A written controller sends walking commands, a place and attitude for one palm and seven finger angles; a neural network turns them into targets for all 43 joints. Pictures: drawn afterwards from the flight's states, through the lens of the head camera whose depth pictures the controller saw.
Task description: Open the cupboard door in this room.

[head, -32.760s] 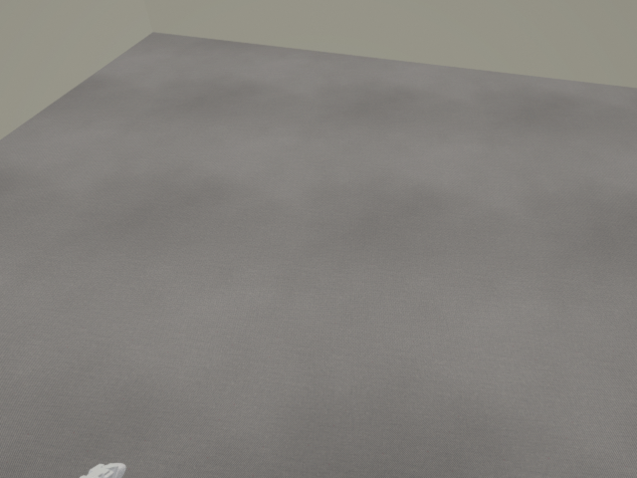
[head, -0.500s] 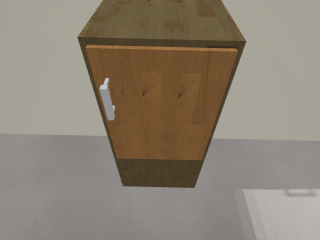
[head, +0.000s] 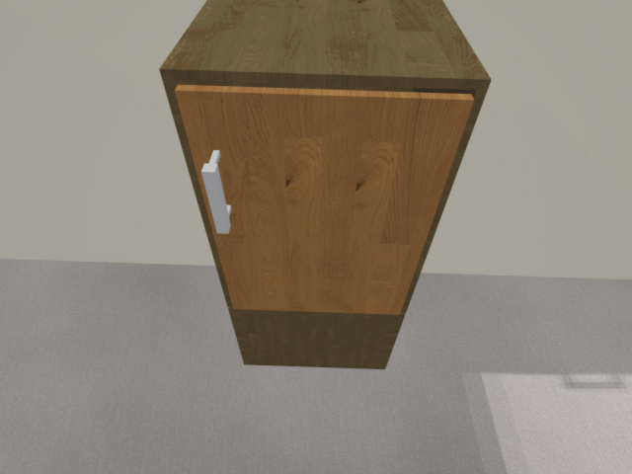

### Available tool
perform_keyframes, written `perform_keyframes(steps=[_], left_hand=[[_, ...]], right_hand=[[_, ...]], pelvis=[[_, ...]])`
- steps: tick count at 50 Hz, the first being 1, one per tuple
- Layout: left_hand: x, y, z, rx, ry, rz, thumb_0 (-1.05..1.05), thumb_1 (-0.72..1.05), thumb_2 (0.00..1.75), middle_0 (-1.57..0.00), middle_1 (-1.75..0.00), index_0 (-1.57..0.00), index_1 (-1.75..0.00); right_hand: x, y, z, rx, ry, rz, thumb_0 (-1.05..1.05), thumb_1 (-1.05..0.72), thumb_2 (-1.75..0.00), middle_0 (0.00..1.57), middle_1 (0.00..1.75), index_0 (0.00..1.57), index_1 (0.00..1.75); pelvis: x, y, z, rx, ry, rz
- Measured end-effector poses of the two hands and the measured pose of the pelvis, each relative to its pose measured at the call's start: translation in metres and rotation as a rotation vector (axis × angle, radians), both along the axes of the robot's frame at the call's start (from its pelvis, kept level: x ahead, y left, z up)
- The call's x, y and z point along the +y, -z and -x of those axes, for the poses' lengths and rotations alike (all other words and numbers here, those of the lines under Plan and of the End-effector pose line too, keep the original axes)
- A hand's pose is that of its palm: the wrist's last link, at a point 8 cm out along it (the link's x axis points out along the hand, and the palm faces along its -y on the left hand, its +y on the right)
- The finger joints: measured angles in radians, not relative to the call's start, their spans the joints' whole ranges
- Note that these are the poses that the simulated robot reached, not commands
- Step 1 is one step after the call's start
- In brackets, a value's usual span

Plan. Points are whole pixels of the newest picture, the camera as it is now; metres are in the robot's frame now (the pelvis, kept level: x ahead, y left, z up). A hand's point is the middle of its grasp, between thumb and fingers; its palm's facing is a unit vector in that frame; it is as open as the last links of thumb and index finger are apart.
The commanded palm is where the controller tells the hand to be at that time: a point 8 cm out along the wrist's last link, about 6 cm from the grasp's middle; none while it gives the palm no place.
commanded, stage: raise the hand with hooked fingers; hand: left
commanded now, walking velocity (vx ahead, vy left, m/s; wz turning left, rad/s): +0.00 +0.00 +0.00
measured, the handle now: (219, 192) +0.53 +0.21 +0.04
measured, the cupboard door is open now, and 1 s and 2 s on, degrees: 0 0 0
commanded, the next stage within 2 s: none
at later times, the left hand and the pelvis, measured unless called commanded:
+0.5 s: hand out of the picture +0.13 +0.22 -0.05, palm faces +0.11 -0.99 -0.02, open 9.2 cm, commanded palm +0.13 +0.27 -0.03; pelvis -0.06 +0.01 -0.09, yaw +2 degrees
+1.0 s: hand (104, 409) +0.19 +0.27 +0.00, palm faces +0.03 -1.00 -0.05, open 12.2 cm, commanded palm +0.16 +0.32 +0.01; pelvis -0.06 +0.05 -0.06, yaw +1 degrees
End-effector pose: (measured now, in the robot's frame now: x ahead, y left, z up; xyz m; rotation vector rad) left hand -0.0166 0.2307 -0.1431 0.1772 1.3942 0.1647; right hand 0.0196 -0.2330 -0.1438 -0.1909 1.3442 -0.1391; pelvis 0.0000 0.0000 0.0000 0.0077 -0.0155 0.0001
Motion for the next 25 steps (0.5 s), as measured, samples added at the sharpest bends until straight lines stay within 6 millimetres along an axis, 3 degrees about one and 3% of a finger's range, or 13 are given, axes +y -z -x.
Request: perform_keyframes(steps=[2,8,11,14,20,22,25], left_hand=[[0.002,-0.017,-0.028,-0.188,-0.071,0.006,0.01,0.9,0.9,-0.2,-0.3,-0.21,-0.3],[0.008,-0.118,-0.149,-1.017,-0.052,-0.001,0.01,0.85,0.87,-0.2,-0.33,-0.21,-0.34],[0.008,-0.14,-0.181,-1.332,0.058,0.053,0.01,0.8,0.85,-0.2,-0.36,-0.21,-0.37],[0.005,-0.135,-0.182,-1.472,0.197,0.132,0.0,0.74,0.83,-0.2,-0.4,-0.21,-0.4],[0.02,-0.088,-0.138,-1.288,0.101,0.191,0.0,0.61,0.77,-0.22,-0.48,-0.23,-0.49],[0.029,-0.085,-0.125,-1.272,0.064,0.142,0.01,0.56,0.75,-0.22,-0.51,-0.23,-0.52],[0.038,-0.098,-0.121,-1.341,0.081,0.085,0.01,0.49,0.73,-0.23,-0.56,-0.23,-0.56]], right_hand=[[-0.001,-0.004,-0.008,-0.101,0.006,0.017,0.0,-0.91,-0.9,0.2,0.3,0.2,0.3],[-0.005,-0.014,-0.059,-0.479,-0.015,0.041,0.01,-0.91,-0.9,0.2,0.3,0.2,0.3],[-0.009,-0.018,-0.088,-0.619,-0.059,0.05,0.01,-0.91,-0.9,0.2,0.3,0.2,0.3],[-0.013,-0.02,-0.113,-0.737,-0.095,0.056,0.01,-0.9,-0.9,0.2,0.3,0.2,0.3],[-0.004,-0.03,-0.14,-0.847,-0.134,0.082,0.01,-0.91,-0.9,0.2,0.3,0.2,0.3],[0.003,-0.029,-0.142,-0.847,-0.155,0.088,0.01,-0.91,-0.9,0.2,0.3,0.2,0.3],[0.016,-0.021,-0.137,-0.814,-0.192,0.089,0.01,-0.91,-0.9,0.2,0.3,0.2,0.3]], pelvis=[[0.002,0.002,0.003,0.001,0.005,0.0],[0.008,0.018,0.024,0.065,-0.045,-0.006],[0.005,0.039,0.038,0.148,-0.026,-0.006],[0.004,0.062,0.049,0.196,-0.009,-0.005],[0.008,0.082,0.055,0.203,-0.016,0.011],[0.01,0.084,0.055,0.202,-0.022,0.028],[0.013,0.086,0.058,0.205,-0.033,0.052]])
